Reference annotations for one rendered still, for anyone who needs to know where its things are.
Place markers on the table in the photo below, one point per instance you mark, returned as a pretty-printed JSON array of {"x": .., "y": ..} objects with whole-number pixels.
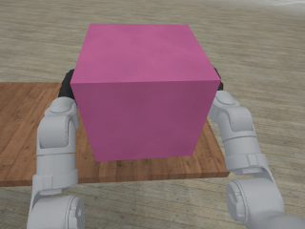
[{"x": 22, "y": 107}]

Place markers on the robot right upper arm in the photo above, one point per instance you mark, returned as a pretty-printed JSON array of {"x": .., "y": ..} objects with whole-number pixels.
[{"x": 255, "y": 202}]

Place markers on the robot left upper arm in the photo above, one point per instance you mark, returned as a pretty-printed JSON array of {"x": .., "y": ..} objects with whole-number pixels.
[{"x": 63, "y": 212}]

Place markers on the right robot hand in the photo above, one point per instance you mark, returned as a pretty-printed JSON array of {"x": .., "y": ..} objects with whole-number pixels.
[{"x": 221, "y": 85}]

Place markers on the right robot forearm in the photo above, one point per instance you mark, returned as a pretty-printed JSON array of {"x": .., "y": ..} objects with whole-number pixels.
[{"x": 235, "y": 124}]

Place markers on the carton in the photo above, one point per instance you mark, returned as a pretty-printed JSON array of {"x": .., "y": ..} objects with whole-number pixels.
[{"x": 143, "y": 90}]

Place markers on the left robot hand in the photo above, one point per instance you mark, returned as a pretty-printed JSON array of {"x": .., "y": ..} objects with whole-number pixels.
[{"x": 65, "y": 90}]

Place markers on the left robot forearm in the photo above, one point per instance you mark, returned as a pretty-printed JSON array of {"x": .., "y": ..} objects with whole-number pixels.
[{"x": 55, "y": 141}]

